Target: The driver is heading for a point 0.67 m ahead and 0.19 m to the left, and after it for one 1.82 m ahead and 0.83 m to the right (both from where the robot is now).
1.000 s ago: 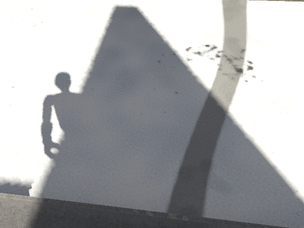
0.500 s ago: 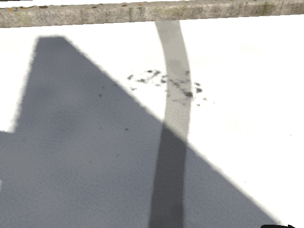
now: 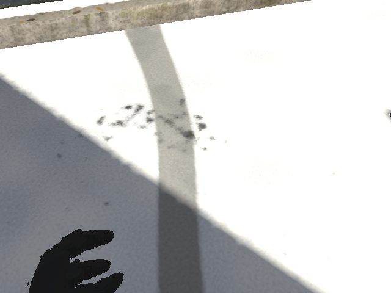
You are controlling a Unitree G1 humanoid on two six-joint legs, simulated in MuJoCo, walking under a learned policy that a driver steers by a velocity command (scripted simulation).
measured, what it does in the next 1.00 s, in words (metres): goes down, turning left: right foot 0.15 m lower, then left foot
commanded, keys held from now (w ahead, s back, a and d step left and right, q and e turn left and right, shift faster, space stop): no key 0.08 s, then q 0.80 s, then w+q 0.12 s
